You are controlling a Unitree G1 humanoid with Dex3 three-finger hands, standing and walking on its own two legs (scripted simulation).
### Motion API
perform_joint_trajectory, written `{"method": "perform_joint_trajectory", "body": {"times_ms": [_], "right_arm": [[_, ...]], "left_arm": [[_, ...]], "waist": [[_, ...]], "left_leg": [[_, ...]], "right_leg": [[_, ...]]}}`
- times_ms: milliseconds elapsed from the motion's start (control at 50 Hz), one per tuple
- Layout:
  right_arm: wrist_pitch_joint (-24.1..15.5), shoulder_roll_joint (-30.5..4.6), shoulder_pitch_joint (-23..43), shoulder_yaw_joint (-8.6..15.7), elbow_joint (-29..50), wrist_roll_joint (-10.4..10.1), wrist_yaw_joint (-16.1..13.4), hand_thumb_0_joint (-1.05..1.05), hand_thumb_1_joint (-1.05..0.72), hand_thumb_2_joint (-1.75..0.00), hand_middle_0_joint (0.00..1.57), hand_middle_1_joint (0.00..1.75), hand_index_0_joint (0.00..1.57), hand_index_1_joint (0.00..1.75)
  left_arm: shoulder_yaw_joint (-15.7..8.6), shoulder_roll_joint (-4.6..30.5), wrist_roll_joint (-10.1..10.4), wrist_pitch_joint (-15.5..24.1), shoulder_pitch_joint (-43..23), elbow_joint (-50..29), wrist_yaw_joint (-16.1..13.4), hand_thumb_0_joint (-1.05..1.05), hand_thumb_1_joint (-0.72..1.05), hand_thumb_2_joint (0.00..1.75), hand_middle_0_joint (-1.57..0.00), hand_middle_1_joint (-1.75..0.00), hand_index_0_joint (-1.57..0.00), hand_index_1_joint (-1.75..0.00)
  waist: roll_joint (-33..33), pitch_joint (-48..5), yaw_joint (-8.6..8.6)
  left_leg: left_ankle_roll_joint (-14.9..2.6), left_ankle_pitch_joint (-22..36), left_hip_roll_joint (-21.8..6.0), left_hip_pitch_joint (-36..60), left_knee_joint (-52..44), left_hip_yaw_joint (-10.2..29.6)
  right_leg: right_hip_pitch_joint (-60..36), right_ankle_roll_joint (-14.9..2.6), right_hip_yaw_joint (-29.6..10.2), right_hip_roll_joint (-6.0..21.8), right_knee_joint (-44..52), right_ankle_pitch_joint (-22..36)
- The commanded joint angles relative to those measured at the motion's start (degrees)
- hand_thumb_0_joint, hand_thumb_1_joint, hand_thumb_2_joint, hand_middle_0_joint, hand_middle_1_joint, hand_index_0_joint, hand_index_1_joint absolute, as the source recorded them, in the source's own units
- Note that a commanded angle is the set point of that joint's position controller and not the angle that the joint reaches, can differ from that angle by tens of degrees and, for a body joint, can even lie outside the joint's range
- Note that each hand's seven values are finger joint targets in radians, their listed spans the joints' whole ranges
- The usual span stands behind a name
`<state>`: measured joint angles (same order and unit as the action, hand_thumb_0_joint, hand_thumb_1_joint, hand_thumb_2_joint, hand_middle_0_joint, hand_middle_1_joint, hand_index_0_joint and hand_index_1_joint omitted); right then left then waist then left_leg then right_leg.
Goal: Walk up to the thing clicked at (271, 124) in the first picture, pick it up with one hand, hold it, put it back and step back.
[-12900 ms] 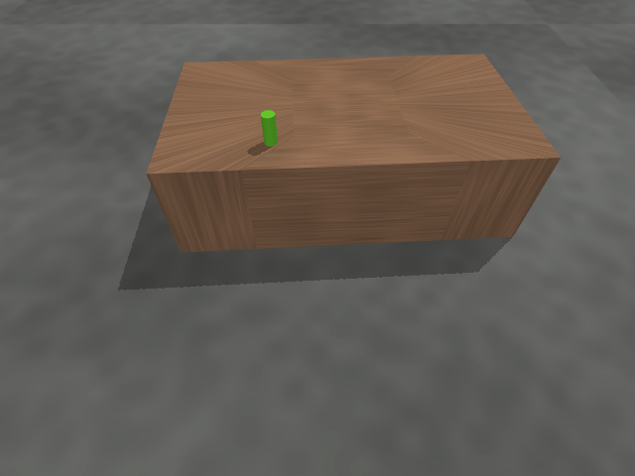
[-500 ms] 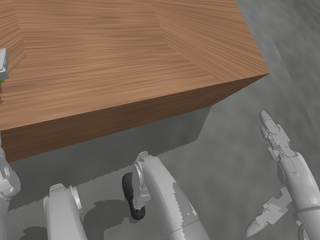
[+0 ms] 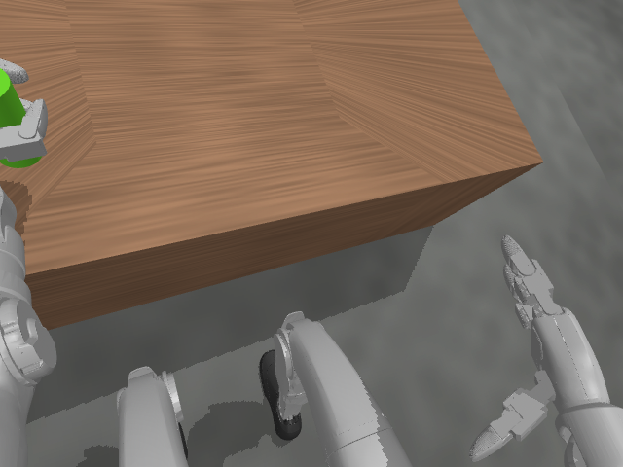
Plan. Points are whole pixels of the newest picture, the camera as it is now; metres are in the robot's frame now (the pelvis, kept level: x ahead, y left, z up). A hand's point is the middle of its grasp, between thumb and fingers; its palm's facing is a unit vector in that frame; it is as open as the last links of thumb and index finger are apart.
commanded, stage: settle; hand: left
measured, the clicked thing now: (1, 120) +0.56 +0.20 -0.03
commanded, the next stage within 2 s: lift in 0.44 s
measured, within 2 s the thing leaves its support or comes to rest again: neither
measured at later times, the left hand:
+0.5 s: hand (0, 83) +0.57 +0.19 +0.01, palm faces +0.19 -0.98 -0.02, open 6.4 cm
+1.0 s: hand out of the picture +0.54 +0.19 +0.06, palm faces +0.17 -0.98 -0.03, open 6.4 cm
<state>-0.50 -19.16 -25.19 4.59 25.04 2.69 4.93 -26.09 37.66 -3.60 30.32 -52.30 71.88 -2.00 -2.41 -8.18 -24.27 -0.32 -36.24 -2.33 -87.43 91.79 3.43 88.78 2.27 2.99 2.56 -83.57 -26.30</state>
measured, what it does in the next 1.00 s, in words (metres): rises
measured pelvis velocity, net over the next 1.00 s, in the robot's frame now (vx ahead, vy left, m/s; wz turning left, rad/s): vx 0.02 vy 0.00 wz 0.02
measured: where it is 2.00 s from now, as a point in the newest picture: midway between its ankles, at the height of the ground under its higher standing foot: (232, 443)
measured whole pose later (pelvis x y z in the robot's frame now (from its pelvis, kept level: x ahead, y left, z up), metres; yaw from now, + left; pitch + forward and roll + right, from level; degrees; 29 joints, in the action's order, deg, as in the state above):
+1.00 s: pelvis +0.02 +0.00 +0.05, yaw +1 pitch +27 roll -4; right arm 0.9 -15.9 -24.4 3.1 13.1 3.5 3.6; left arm -24.4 29.1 -0.4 28.7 -45.5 64.4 -0.1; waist -1.2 -8.7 -17.9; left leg 0.3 -34.4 -2.6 -73.4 80.3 2.7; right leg 75.4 1.8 2.9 2.2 -73.4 -25.3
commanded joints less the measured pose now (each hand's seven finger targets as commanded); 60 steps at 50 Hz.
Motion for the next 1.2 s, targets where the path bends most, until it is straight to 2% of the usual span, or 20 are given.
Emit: {"method": "perform_joint_trajectory", "body": {"times_ms": [0,200,260,300,480,520,620,660,720,740,760,840,880,900,940,980,1020,1060,1100,1180], "right_arm": [[-3.1,-9.5,-3.7,7.7,9.1,0.1,-1.6,0.00,0.56,-0.05,0.05,0.05,0.05,0.05],[-2.8,-9.3,-2.9,7.1,7.1,0.7,-1.7,0.00,0.56,-0.05,0.05,0.05,0.05,0.05],[-2.7,-9.3,-2.6,7.1,5.4,1.0,-1.7,0.00,0.56,-0.05,0.05,0.05,0.05,0.05],[-2.6,-9.0,-3.0,6.4,5.7,1.2,-1.5,0.00,0.56,-0.05,0.05,0.05,0.05,0.05],[-2.3,-8.8,-1.8,5.9,5.4,1.3,-1.5,0.00,0.56,-0.05,0.05,0.05,0.05,0.05],[-2.1,-8.3,-2.3,5.9,3.9,1.2,-1.5,0.00,0.56,-0.05,0.05,0.05,0.05,0.05],[-2.2,-8.8,-2.2,6.3,5.7,1.2,-1.7,0.00,0.53,-0.06,0.05,0.05,0.05,0.05],[-2.0,-8.9,-2.8,7.0,3.5,1.2,-1.9,0.00,0.53,-0.06,0.05,0.05,0.05,0.05],[-2.0,-8.1,-2.4,6.1,3.6,1.0,-2.0,0.00,0.52,-0.06,0.05,0.05,0.05,0.05],[-1.8,-7.9,-3.1,6.2,0.9,1.0,-2.1,0.00,0.52,-0.06,0.05,0.05,0.05,0.05],[-1.8,-7.6,-3.7,6.3,0.1,1.0,-2.1,0.00,0.52,-0.06,0.05,0.05,0.05,0.05],[-1.8,-6.5,-1.9,5.4,-0.2,0.9,-2.1,0.00,0.53,-0.06,0.05,0.05,0.05,0.05],[-1.8,-7.3,-1.5,6.2,-0.9,0.8,-2.5,0.00,0.53,-0.06,0.05,0.05,0.05,0.05],[-1.8,-6.7,-1.3,5.8,-1.2,1.0,-2.5,0.00,0.54,-0.05,0.05,0.05,0.05,0.05],[-1.6,-6.1,-2.5,5.6,-1.9,0.8,-2.7,0.00,0.54,-0.05,0.05,0.05,0.05,0.05],[-1.5,-6.0,-2.5,6.0,-2.8,0.3,-2.9,0.00,0.54,-0.05,0.05,0.05,0.05,0.05],[-1.4,-5.9,-1.9,5.8,-3.0,0.2,-3.2,0.00,0.54,-0.05,0.05,0.05,0.05,0.05],[-1.2,-6.2,-1.9,5.9,-4.2,0.0,-3.5,0.00,0.55,-0.05,0.05,0.05,0.05,0.05],[-1.1,-5.0,-2.7,5.9,-3.9,-0.2,-3.6,0.00,0.55,-0.05,0.05,0.05,0.05,0.05],[-0.8,-5.0,-2.8,6.3,-8.4,-0.6,-4.2,0.00,0.55,-0.05,0.05,0.05,0.05,0.05]], "left_arm": [[-0.6,10.7,0.7,5.2,-23.4,-11.6,0.0,0.00,0.51,1.40,-1.46,-1.51,-1.45,-1.52],[-0.3,11.5,0.4,5.7,-26.3,-13.2,0.0,0.00,0.52,1.41,-1.46,-1.51,-1.46,-1.52],[0.7,8.4,1.0,5.5,-25.7,-10.6,0.4,0.00,0.52,1.43,-1.46,-1.51,-1.45,-1.53],[-0.4,10.7,0.4,5.5,-26.0,-11.8,-0.1,0.00,0.52,1.42,-1.45,-1.50,-1.45,-1.52],[-0.7,10.5,0.3,5.5,-26.6,-10.6,-0.2,0.00,0.51,1.44,-1.47,-1.52,-1.46,-1.54],[-0.5,9.9,0.4,5.2,-25.3,-8.9,0.2,0.00,0.49,1.44,-1.47,-1.53,-1.47,-1.55],[-0.6,9.2,1.4,5.1,-25.2,-12.0,0.9,0.00,0.51,1.35,-1.43,-1.50,-1.45,-1.50],[-1.4,10.5,1.6,5.2,-25.1,-13.8,0.9,0.00,0.52,1.36,-1.43,-1.50,-1.45,-1.50],[0.1,7.4,1.9,4.4,-22.2,-12.9,1.3,0.00,0.51,1.36,-1.44,-1.51,-1.46,-1.51],[-0.8,9.5,2.0,4.6,-24.0,-16.5,1.2,0.00,0.50,1.35,-1.44,-1.51,-1.45,-1.51],[-0.1,8.1,2.3,4.4,-23.4,-15.9,1.4,0.00,0.49,1.36,-1.43,-1.51,-1.45,-1.51],[0.8,4.7,2.9,3.7,-19.7,-16.7,1.4,0.00,0.51,1.35,-1.44,-1.51,-1.46,-1.51],[0.0,5.1,3.3,3.4,-17.1,-16.9,1.4,0.00,0.52,1.36,-1.43,-1.50,-1.44,-1.50],[1.5,2.5,3.5,3.3,-16.9,-18.6,1.5,0.00,0.54,1.36,-1.43,-1.50,-1.45,-1.50],[0.6,4.2,4.1,3.5,-17.9,-24.6,1.6,0.00,0.53,1.37,-1.44,-1.52,-1.46,-1.51],[1.3,1.5,5.0,2.8,-14.4,-24.4,1.7,0.00,0.54,1.37,-1.44,-1.51,-1.46,-1.51],[4.1,-3.8,5.3,1.7,-8.9,-21.3,2.1,0.00,0.54,1.37,-1.43,-1.51,-1.45,-1.50],[1.9,-0.5,5.7,1.8,-8.9,-27.4,1.8,0.00,0.54,1.37,-1.43,-1.50,-1.44,-1.50],[5.3,-5.9,6.3,1.4,-7.4,-29.5,2.2,0.00,0.54,1.37,-1.44,-1.51,-1.46,-1.50],[4.7,-6.6,7.3,0.5,-2.2,-32.7,1.7,0.00,0.55,1.38,-1.42,-1.49,-1.44,-1.49]], "waist": [[21.3,-33.4,0.14],[23.5,-34.4,1.30],[24.6,-33.4,0.79],[24.2,-33.9,1.21],[21.3,-34.0,1.42],[21.1,-33.0,1.91],[21.3,-37.5,2.58],[21.9,-37.5,3.22],[20.7,-36.9,3.78],[21.6,-36.5,4.78],[22.4,-36.2,4.32],[19.6,-35.0,5.92],[17.8,-34.0,6.86],[18.5,-34.3,6.70],[18.5,-36.4,8.10],[16.3,-34.5,9.01],[13.7,-31.7,9.18],[15.4,-32.4,11.50],[13.7,-31.0,10.92],[10.6,-24.6,12.95]], "left_leg": [[0.77,17.4,1.7,24.8,-14.2,0.1],[1.52,18.6,1.2,30.5,-16.7,0.8],[2.00,23.3,0.8,32.7,-16.5,1.2],[1.83,24.5,0.8,33.2,-16.4,1.1],[1.30,20.6,1.1,29.1,-17.9,0.5],[1.14,19.5,1.3,28.5,-18.2,0.2],[1.38,24.1,1.3,31.8,-18.2,0.1],[1.25,24.7,1.4,32.0,-18.1,-0.3],[0.98,24.5,1.7,31.9,-18.8,-0.9],[1.17,24.3,1.6,33.0,-19.3,-0.8],[1.25,25.5,1.6,34.1,-19.3,-0.8],[1.05,23.0,1.8,33.2,-21.2,-1.1],[0.86,21.2,1.9,33.0,-22.2,-1.2],[1.15,22.5,1.7,34.4,-22.9,-1.0],[1.05,23.2,1.9,36.1,-23.6,-1.4],[1.06,23.0,2.0,36.0,-24.8,-1.5],[0.94,22.7,1.9,36.1,-26.0,-1.7],[1.53,23.8,1.9,39.4,-27.8,-1.3],[1.57,23.5,1.6,40.9,-29.0,-1.3],[1.12,20.2,1.9,40.3,-31.9,-1.7]], "right_leg": [[-22.5,-3.42,0.0,-3.1,8.2,11.6],[-22.4,-3.84,0.5,-3.4,9.6,11.1],[-20.8,-4.07,0.8,-3.6,9.3,13.4],[-21.8,-4.01,0.9,-3.7,9.7,14.2],[-26.3,-3.71,0.3,-3.6,11.1,13.1],[-26.2,-3.68,0.0,-3.5,11.4,12.4],[-29.6,-3.79,0.0,-3.5,11.5,16.1],[-30.1,-3.71,-0.3,-3.4,11.8,16.7],[-32.4,-3.58,-0.9,-3.2,13.1,17.5],[-31.5,-3.66,-0.6,-3.3,13.2,16.7],[-31.1,-3.75,-0.5,-3.3,13.2,17.2],[-34.2,-3.60,-0.6,-3.2,15.1,16.0],[-35.0,-3.45,-0.8,-3.2,16.2,14.9],[-35.3,-3.62,-0.5,-3.3,16.4,15.6],[-38.4,-3.50,-0.7,-3.1,17.3,16.4],[-39.9,-3.44,-0.7,-3.1,18.0,16.6],[-40.3,-3.38,-0.7,-3.2,19.5,16.7],[-40.6,-3.62,-0.3,-3.2,20.0,16.2],[-41.4,-3.60,-0.1,-3.4,21.2,16.0],[-42.8,-3.24,-0.3,-3.2,23.6,14.0]]}}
